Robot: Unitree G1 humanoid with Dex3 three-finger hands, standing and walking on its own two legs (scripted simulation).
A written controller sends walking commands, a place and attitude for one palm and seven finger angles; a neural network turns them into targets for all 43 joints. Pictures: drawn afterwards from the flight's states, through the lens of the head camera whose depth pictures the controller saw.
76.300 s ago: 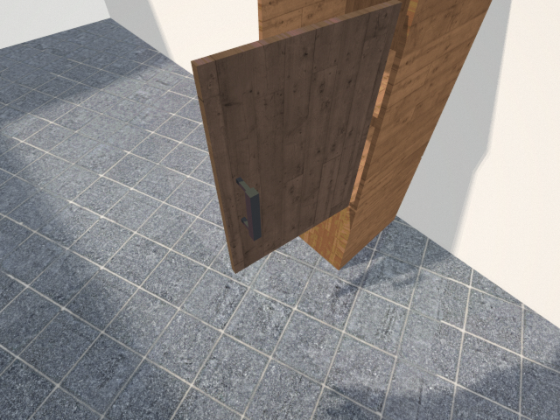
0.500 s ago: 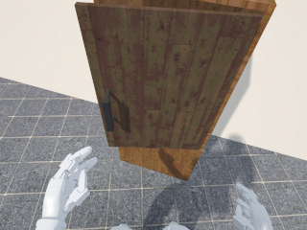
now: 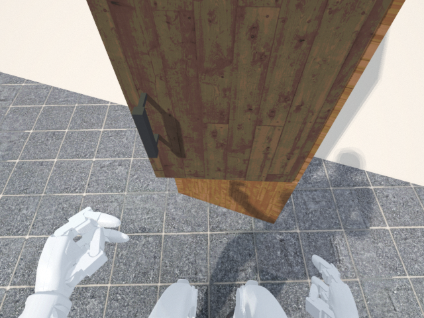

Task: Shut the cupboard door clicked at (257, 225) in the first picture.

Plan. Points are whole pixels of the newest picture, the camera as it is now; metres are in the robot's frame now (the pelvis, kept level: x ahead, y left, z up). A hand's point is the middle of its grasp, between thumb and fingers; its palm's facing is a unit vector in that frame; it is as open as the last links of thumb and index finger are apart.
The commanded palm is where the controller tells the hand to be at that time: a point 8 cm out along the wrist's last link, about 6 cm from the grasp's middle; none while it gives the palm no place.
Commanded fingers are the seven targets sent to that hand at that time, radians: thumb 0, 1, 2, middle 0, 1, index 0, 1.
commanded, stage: raise the hand and make a fist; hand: left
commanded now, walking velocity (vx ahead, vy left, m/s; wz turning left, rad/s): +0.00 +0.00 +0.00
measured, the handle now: (148, 127) +0.48 +0.17 +0.04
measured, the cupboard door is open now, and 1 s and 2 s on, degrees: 17 17 17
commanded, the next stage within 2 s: bring the fist close to the handle in 1.06 s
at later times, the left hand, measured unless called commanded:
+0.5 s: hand (80, 257) +0.21 +0.23 +0.04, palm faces +0.02 -1.00 -0.01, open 3.1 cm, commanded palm +0.19 +0.28 +0.04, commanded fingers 0.00 0.90 0.90 -1.30 -1.50 -1.30 -1.50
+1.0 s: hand (78, 243) +0.23 +0.23 +0.04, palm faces +0.03 -1.00 -0.02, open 3.1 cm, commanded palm +0.21 +0.28 +0.04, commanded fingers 0.00 0.90 0.90 -1.30 -1.50 -1.30 -1.50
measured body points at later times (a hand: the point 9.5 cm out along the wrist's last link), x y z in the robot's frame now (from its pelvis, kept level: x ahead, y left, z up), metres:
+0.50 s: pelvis +0.00 +0.04 +0.00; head +0.07 +0.06 +0.44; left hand +0.21 +0.28 +0.04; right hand +0.21 -0.18 -0.07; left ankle +0.02 +0.11 -0.63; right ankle +0.04 -0.06 -0.63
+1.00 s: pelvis +0.00 +0.04 +0.00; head +0.09 +0.06 +0.44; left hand +0.22 +0.29 +0.05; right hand +0.19 -0.19 -0.08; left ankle +0.02 +0.11 -0.63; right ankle +0.04 -0.06 -0.63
